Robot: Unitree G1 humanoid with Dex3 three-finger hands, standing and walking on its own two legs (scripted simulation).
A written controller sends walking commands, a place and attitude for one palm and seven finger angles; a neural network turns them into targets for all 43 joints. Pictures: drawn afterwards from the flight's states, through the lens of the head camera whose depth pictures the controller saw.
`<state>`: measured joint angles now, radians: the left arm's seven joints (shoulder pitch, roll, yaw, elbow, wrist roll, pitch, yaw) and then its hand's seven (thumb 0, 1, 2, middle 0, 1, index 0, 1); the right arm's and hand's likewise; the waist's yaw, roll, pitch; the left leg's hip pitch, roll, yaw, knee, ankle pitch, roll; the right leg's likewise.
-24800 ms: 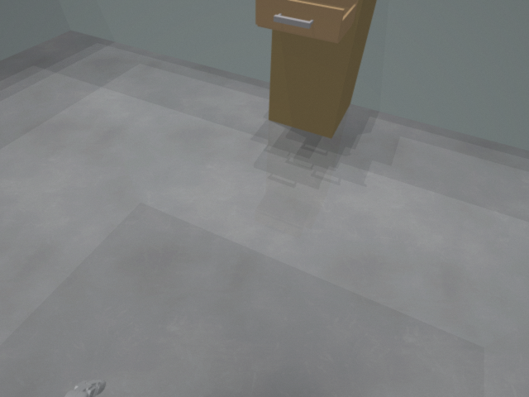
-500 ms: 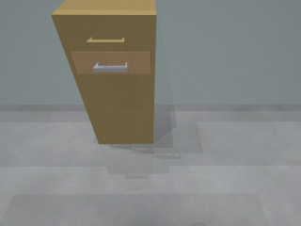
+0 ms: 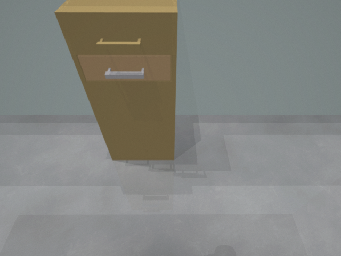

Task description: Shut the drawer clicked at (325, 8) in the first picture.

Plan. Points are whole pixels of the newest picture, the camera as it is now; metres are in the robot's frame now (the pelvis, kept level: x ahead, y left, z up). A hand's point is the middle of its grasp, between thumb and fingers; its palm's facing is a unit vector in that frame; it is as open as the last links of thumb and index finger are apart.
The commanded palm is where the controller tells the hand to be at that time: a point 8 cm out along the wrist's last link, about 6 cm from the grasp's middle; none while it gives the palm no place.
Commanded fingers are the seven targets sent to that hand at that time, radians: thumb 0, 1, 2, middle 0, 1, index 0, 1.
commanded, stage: look to check the result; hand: left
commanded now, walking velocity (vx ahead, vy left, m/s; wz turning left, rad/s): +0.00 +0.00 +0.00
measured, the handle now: (125, 72) +0.81 +0.24 -0.03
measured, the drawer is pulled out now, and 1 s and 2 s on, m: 0.00 0.00 0.00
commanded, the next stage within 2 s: stand and wait in 0.12 s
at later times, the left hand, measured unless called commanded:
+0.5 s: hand out of the picture +0.00 +0.16 -0.17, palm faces +0.04 -0.98 -0.20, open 7.4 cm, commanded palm none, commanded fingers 0.00 0.90 0.90 -0.20 -0.30 -0.20 -0.30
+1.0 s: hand out of the picture +0.00 +0.17 -0.17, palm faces +0.03 -0.98 -0.21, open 7.4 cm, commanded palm none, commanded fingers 0.00 0.90 0.90 -0.20 -0.30 -0.20 -0.30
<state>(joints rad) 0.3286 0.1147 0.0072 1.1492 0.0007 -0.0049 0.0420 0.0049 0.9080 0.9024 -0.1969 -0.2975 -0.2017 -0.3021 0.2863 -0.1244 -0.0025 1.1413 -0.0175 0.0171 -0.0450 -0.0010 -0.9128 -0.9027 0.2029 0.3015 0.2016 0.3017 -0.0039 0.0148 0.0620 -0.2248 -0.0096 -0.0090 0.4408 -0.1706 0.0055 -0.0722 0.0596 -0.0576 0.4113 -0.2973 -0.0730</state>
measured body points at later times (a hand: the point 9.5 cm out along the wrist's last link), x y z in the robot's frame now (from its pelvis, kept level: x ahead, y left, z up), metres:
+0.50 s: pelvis +0.01 +0.00 +0.00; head +0.02 -0.01 +0.45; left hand -0.01 +0.22 -0.16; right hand -0.01 -0.21 -0.17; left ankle +0.04 +0.12 -0.74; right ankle -0.04 -0.07 -0.74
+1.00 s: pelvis +0.01 +0.00 +0.00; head +0.02 -0.01 +0.45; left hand +0.00 +0.22 -0.16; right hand +0.00 -0.22 -0.16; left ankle +0.04 +0.12 -0.74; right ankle -0.04 -0.07 -0.74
